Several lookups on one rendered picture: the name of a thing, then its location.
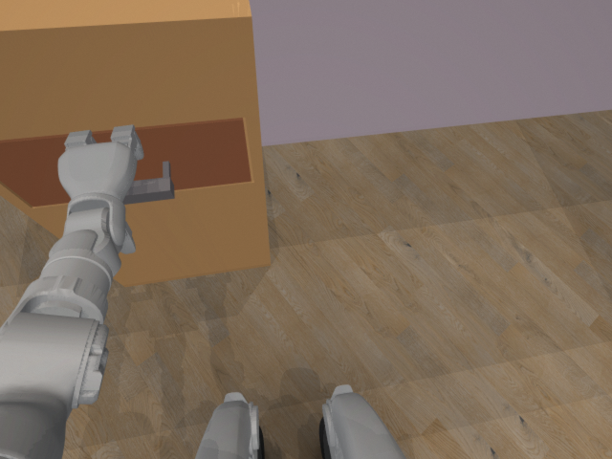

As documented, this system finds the robot right shin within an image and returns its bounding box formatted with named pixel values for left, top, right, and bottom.
left=329, top=384, right=353, bottom=459

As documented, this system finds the drawer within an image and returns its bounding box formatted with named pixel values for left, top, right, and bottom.
left=0, top=118, right=251, bottom=207

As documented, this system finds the handle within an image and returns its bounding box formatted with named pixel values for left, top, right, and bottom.
left=123, top=161, right=175, bottom=205

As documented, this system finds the cabinet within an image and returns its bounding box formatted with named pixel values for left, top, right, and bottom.
left=0, top=0, right=271, bottom=287

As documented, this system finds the left robot hand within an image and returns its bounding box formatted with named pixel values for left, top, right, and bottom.
left=58, top=124, right=144, bottom=254

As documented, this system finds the left robot upper arm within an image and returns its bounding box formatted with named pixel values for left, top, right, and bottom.
left=0, top=312, right=109, bottom=459

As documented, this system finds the right robot thigh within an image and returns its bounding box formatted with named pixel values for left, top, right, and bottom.
left=322, top=392, right=406, bottom=459

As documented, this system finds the robot left forearm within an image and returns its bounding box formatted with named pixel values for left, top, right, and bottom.
left=0, top=193, right=125, bottom=342

